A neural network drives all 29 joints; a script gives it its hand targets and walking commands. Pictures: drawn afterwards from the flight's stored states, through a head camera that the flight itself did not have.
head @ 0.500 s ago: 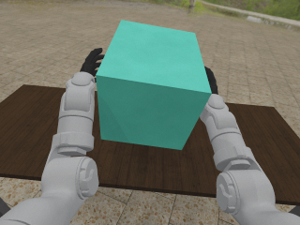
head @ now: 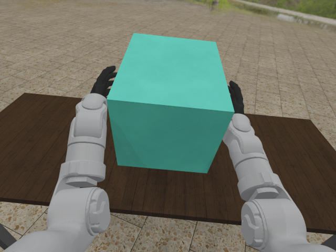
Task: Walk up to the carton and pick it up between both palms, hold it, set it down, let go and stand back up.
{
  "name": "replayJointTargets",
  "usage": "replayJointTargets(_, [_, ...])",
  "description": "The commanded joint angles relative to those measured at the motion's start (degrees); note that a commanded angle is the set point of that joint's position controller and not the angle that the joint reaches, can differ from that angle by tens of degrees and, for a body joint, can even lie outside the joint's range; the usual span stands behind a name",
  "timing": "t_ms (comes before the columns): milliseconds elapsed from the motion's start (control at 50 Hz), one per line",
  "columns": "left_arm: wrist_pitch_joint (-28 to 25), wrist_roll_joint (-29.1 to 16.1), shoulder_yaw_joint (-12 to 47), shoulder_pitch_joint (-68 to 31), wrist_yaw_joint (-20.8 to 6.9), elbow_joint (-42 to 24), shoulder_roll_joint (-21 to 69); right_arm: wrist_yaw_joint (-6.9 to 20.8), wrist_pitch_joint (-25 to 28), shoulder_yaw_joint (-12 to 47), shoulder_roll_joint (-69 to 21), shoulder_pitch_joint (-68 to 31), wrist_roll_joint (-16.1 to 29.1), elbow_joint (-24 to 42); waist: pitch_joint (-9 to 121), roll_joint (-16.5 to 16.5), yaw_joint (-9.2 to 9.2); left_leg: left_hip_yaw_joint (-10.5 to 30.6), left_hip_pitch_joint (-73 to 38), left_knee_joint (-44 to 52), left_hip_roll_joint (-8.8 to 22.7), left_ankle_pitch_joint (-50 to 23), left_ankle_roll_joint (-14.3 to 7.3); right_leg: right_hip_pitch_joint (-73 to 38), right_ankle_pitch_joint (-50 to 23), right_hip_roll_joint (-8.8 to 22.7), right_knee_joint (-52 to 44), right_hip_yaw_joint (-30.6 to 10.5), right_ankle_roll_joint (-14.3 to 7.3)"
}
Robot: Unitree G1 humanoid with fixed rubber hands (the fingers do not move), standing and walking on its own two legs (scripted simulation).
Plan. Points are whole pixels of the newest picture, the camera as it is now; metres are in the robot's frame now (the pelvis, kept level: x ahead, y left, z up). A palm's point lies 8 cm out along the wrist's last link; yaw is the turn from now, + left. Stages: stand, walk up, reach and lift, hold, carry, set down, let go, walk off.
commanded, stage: set down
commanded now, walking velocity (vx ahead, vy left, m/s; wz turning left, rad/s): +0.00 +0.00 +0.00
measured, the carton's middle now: (169, 100) +0.44 -0.01 +0.19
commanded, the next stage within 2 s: none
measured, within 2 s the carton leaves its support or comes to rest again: neither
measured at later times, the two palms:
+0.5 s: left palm (104, 103) +0.40 +0.15 +0.20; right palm (231, 121) +0.38 -0.17 +0.17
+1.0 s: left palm (109, 112) +0.41 +0.15 +0.16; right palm (231, 130) +0.37 -0.17 +0.15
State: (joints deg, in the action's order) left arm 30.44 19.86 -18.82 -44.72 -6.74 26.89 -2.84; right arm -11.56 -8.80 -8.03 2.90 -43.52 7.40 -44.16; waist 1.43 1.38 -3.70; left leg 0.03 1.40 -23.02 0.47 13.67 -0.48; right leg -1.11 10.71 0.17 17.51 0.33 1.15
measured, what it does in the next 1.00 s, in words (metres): stands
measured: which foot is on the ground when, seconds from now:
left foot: down 0.00-1.00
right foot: down 0.00-1.00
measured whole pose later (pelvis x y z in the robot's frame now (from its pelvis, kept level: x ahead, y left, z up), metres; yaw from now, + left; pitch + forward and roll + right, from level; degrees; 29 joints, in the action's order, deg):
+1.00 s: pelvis +0.01 +0.00 +0.00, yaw +0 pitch -7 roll -1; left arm 20.1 19.6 -18.8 -44.2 -7.7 35.7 -2.8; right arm -12.4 -1.4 -10.3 0.9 -37.9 -2.2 -44.2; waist -3.1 3.0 -3.7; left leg 0.0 1.4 -22.9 0.5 14.1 -0.6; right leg -1.2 11.0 0.2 17.3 0.4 1.4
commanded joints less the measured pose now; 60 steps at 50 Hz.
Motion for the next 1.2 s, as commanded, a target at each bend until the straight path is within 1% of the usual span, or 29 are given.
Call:
replayJointTargets(0, [-4.6, -8.7, 19.6, -34.7, -8.3, -2.6, 31.4, 5.9, 6.1, 12.7, -28.6, -43.8, -3.1, 16.7, 13.3, 1.0, -4.91, -2.4, -7.0, 5.5, -2.9, -18.7, 1.7, -5.3, -12.7, -2.5, -4.5, 4.8, 1.1])
replayJointTargets(20, [-4.3, -7.0, 16.8, -34.2, -8.7, 0.3, 29.8, 6.2, 5.7, 10.6, -26.2, -43.0, -4.2, 14.6, 8.1, 2.4, -4.86, -3.1, -5.5, 7.0, -2.9, -13.2, 1.2, -4.6, -8.1, -2.4, -5.0, 5.3, 1.1])
replayJointTargets(120, [-5.9, -6.5, 15.1, -32.7, -10.4, 4.2, 28.7, 5.7, 6.9, 11.2, -29.6, -43.6, -7.9, 16.5, 10.3, 5.9, -4.27, -4.1, -2.1, 7.5, -3.7, -10.9, -0.6, -9.1, -13.6, -1.5, -4.3, 4.7, 2.8])
replayJointTargets(220, [-7.7, -6.6, 16.5, -34.0, -9.8, 0.4, 30.5, 5.7, 7.9, 11.1, -30.1, -41.9, -5.7, 16.4, 14.5, 2.1, -4.48, -4.0, -5.0, 6.3, -3.0, -15.1, 1.0, -8.0, -14.9, -2.6, -3.5, 4.7, 2.2])
replayJointTargets(260, [-7.7, -7.6, 17.5, -32.0, -10.1, 2.7, 31.0, 5.6, 9.0, 11.1, -29.4, -41.5, -6.8, 18.1, 14.7, 3.4, -6.05, -2.6, -4.8, 5.9, -2.8, -18.8, 1.7, -7.1, -17.1, -2.5, -3.7, 5.7, 1.8])
replayJointTargets(280, [-8.5, -8.4, 18.7, -34.2, -9.8, 1.0, 32.0, 5.8, 9.6, 12.1, -30.0, -41.3, -5.9, 18.7, 16.9, 0.3, -5.97, -2.6, -5.7, 4.5, -3.1, -21.1, 2.5, -7.3, -18.3, -2.7, -2.9, 5.3, 2.0])
replayJointTargets(340, [-8.9, -7.9, 19.7, -33.1, -8.9, 0.8, 32.7, 5.8, 10.4, 12.0, -31.6, -41.8, -6.5, 17.1, 16.7, -0.5, -4.74, -3.4, -6.7, 4.4, -3.0, -21.9, 2.4, -6.2, -17.9, -2.5, -3.7, 5.3, 1.8])
replayJointTargets(380, [-8.9, -7.9, 17.9, -32.3, -9.6, 4.6, 31.8, 5.3, 10.5, 10.7, -31.1, -42.5, -7.4, 19.6, 17.9, 3.3, -5.93, -3.4, -4.4, 5.0, -3.5, -18.3, 1.4, -7.0, -21.7, -2.0, -3.4, 5.5, 2.2])
replayJointTargets(420, [-9.4, -7.4, 18.1, -30.7, -9.9, 2.2, 31.4, 4.8, 10.2, 13.3, -31.8, -40.1, -6.9, 20.1, 17.4, 2.7, -4.72, -3.9, -3.5, 4.8, -4.0, -19.5, 1.5, -10.6, -24.6, -1.5, -2.6, 4.5, 2.9])
replayJointTargets(440, [-9.3, -7.2, 17.8, -30.4, -9.9, 5.4, 32.4, 5.1, 10.3, 11.0, -30.8, -39.6, -7.6, 17.8, 15.8, 2.3, -6.61, -3.2, -3.3, 5.6, -3.6, -17.7, 2.0, -8.5, -22.7, -1.9, -3.0, 5.4, 2.6])
replayJointTargets(500, [-9.4, -6.5, 16.1, -29.5, -10.6, 7.6, 29.5, 4.4, 9.8, 10.8, -30.6, -38.7, -8.2, 18.9, 15.2, 4.9, -6.51, -3.3, -2.9, 5.5, -3.5, -15.9, 1.3, -9.8, -24.6, -1.6, -2.7, 4.8, 2.8])
replayJointTargets(540, [-9.2, -4.5, 12.4, -28.8, -11.5, 8.2, 27.9, 4.9, 8.5, 9.1, -29.6, -35.2, -9.8, 15.1, 9.4, 5.0, -5.35, -3.7, -1.7, 7.5, -3.6, -13.5, 0.6, -10.0, -21.9, -1.0, -3.6, 4.3, 3.3])
replayJointTargets(560, [-9.7, -5.4, 13.9, -31.9, -11.6, 8.3, 29.0, 5.0, 9.4, 8.3, -29.7, -37.3, -9.9, 15.2, 11.7, 3.8, -6.86, -3.5, -1.7, 7.3, -3.3, -12.8, 0.9, -7.6, -17.4, -2.0, -3.7, 5.1, 2.4])
replayJointTargets(620, [-10.2, -3.9, 11.4, -31.1, -11.7, 8.9, 29.0, 5.3, 9.2, 7.8, -30.6, -34.7, -9.6, 14.0, 7.8, 2.3, -5.39, -4.4, -1.1, 8.0, -3.7, -10.4, 0.6, -8.3, -15.1, -1.3, -4.4, 4.4, 2.9])
replayJointTargets(660, [-11.0, -7.2, 16.8, -32.9, -10.6, 6.2, 31.3, 5.0, 11.7, 11.0, -32.5, -41.6, -8.6, 21.1, 16.6, 2.0, -4.61, -4.1, -1.4, 6.5, -3.5, -15.0, 1.1, -7.4, -20.2, -1.5, -3.2, 4.9, 2.5])
replayJointTargets(680, [-11.6, -5.1, 13.4, -32.1, -10.7, 9.4, 30.2, 5.3, 10.8, 8.7, -31.9, -39.0, -10.1, 16.9, 13.6, 2.4, -4.19, -4.4, -0.4, 7.5, -3.4, -13.1, 1.0, -8.1, -18.9, -1.4, -3.3, 4.7, 2.9])
replayJointTargets(740, [-13.2, -9.8, 21.6, -36.7, -9.4, 4.0, 34.0, 5.5, 12.5, 10.0, -32.9, -41.1, -9.7, 21.0, 22.5, -0.9, -7.77, -2.4, -5.7, 4.7, -2.6, -19.9, 2.9, -3.6, -19.2, -2.0, -3.3, 5.8, 2.0])
replayJointTargets(760, [-13.7, -10.4, 22.4, -33.9, -9.0, 2.4, 34.4, 5.0, 13.4, 12.1, -33.4, -40.7, -8.7, 22.7, 26.2, -0.6, -6.59, -3.3, -5.7, 3.1, -2.6, -24.0, 3.3, -6.7, -23.9, -2.0, -2.5, 5.3, 1.9])
replayJointTargets(800, [-14.7, -10.1, 22.0, -35.4, -9.2, 5.5, 33.7, 5.0, 12.7, 10.3, -34.1, -40.1, -9.7, 18.4, 20.7, -0.8, -8.25, -3.0, -4.1, 4.7, -2.8, -19.7, 2.9, -4.7, -22.7, -1.6, -3.3, 5.1, 1.9])
replayJointTargets(840, [-14.3, -6.7, 16.9, -29.7, -9.7, 8.9, 31.9, 5.1, 12.5, 10.1, -33.7, -36.6, -11.3, 17.1, 16.7, 2.8, -5.75, -3.7, -1.7, 5.7, -3.1, -17.9, 1.5, -7.6, -24.0, -1.1, -3.4, 4.9, 2.3])
replayJointTargets(880, [-13.2, -4.5, 14.2, -31.5, -10.8, 13.2, 30.3, 5.1, 11.0, 4.1, -31.3, -36.0, -12.8, 11.7, 9.8, 0.7, -7.44, -3.5, -1.3, 8.1, -2.7, -11.3, 1.4, -4.1, -13.9, -1.2, -5.1, 5.8, 1.9])
replayJointTargets(900, [-13.2, -5.4, 14.8, -30.7, -10.8, 11.2, 31.3, 5.2, 11.6, 7.2, -33.3, -35.6, -12.7, 16.2, 14.4, 3.5, -6.98, -4.0, -3.3, 6.8, -3.0, -13.9, 1.1, -6.3, -17.6, -1.5, -4.5, 5.6, 2.5])
replayJointTargets(920, [-12.8, -4.4, 12.5, -31.1, -11.2, 14.4, 28.2, 5.3, 10.2, 3.8, -30.8, -34.4, -13.3, 11.5, 6.8, 3.0, -7.5, -3.7, -0.5, 9.0, -2.8, -9.1, 1.1, -3.5, -12.5, -1.4, -5.0, 5.5, 2.2])
replayJointTargets(960, [-13.8, -4.3, 11.8, -32.8, -11.5, 13.8, 27.1, 5.4, 10.5, 5.3, -32.0, -34.1, -14.9, 13.4, 10.6, 5.1, -6.12, -5.2, 1.3, 9.2, -3.2, -8.4, 0.4, -7.1, -16.8, -0.5, -4.2, 4.7, 2.9])
replayJointTargets(1060, [-15.2, -5.4, 14.2, -34.4, -10.9, 12.7, 29.0, 6.0, 11.1, 3.5, -31.4, -35.9, -13.6, 11.4, 11.9, -1.2, -7.79, -4.0, -0.6, 7.9, -2.9, -13.7, 2.2, -4.9, -14.8, -1.6, -4.0, 5.4, 1.9])
replayJointTargets(1080, [-15.3, -7.3, 15.9, -34.4, -10.4, 12.4, 31.8, 5.8, 12.7, 3.5, -32.1, -38.7, -14.6, 16.9, 16.9, -0.2, -8.39, -3.6, -1.6, 6.7, -2.4, -14.1, 2.3, -3.7, -15.6, -1.9, -3.4, 6.0, 2.0])
replayJointTargets(1140, [-16.5, -5.0, 14.0, -35.0, -9.8, 14.0, 31.2, 6.2, 12.8, 2.9, -32.1, -37.8, -15.2, 13.0, 14.1, -2.4, -6.63, -3.8, -1.2, 7.0, -2.5, -13.7, 2.3, -2.2, -13.6, -1.4, -4.3, 6.0, 1.5])
replayJointTargets(1160, [-16.7, -6.8, 16.4, -36.5, -9.9, 12.3, 31.3, 6.1, 13.3, 4.2, -33.8, -38.7, -15.5, 16.0, 15.4, -0.6, -7.19, -3.8, -2.4, 6.6, -1.9, -16.5, 2.5, -2.3, -17.0, -1.6, -3.6, 6.4, 1.7])
replayJointTargets(1180, [-17.6, -7.1, 16.7, -33.7, -9.8, 9.6, 31.1, 6.4, 14.0, 8.2, -35.8, -36.6, -15.0, 18.3, 22.1, 1.5, -5.0, -4.5, -0.6, 5.3, -3.1, -20.3, 1.9, -7.5, -25.9, -1.1, -2.0, 4.7, 2.4])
